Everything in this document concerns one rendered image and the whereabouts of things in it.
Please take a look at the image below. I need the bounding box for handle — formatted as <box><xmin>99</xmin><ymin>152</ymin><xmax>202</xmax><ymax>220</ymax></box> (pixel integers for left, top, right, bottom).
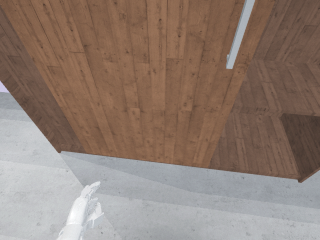
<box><xmin>226</xmin><ymin>0</ymin><xmax>255</xmax><ymax>69</ymax></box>

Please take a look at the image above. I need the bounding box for left robot forearm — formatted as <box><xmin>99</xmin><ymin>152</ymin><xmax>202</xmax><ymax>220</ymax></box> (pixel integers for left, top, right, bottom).
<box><xmin>56</xmin><ymin>224</ymin><xmax>85</xmax><ymax>240</ymax></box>

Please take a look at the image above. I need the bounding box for left robot hand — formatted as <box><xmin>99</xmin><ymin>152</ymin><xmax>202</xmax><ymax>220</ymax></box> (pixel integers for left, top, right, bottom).
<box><xmin>66</xmin><ymin>181</ymin><xmax>104</xmax><ymax>232</ymax></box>

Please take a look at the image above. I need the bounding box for wardrobe door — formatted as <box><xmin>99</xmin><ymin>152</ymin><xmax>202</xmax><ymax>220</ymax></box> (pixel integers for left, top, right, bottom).
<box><xmin>0</xmin><ymin>5</ymin><xmax>82</xmax><ymax>146</ymax></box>
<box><xmin>0</xmin><ymin>0</ymin><xmax>276</xmax><ymax>168</ymax></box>

